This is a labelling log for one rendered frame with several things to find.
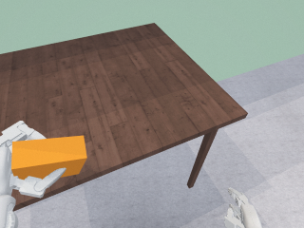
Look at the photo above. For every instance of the table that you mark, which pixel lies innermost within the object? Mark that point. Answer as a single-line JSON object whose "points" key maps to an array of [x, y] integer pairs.
{"points": [[132, 93]]}

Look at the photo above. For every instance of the left robot forearm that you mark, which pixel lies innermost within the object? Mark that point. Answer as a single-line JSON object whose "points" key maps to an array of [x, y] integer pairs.
{"points": [[8, 218]]}

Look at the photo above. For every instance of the sponge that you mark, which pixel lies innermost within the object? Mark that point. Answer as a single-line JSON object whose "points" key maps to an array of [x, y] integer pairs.
{"points": [[39, 158]]}

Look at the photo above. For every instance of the robot left hand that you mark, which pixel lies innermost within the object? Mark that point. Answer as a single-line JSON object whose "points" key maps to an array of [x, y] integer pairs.
{"points": [[30, 186]]}

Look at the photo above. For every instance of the robot right hand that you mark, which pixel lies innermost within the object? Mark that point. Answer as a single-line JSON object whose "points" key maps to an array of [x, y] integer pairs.
{"points": [[245, 217]]}

